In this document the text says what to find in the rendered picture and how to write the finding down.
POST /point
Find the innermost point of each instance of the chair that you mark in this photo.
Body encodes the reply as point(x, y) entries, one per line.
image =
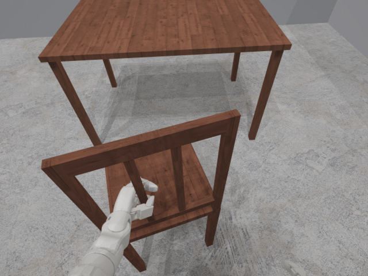
point(166, 158)

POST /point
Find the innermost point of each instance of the right robot hand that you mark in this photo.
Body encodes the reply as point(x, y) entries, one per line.
point(293, 269)

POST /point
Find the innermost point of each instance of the table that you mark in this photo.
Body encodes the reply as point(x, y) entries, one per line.
point(117, 29)

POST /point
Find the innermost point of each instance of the robot left forearm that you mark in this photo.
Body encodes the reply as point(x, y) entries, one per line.
point(105, 254)

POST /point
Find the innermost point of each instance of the left robot hand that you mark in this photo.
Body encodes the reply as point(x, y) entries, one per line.
point(127, 200)

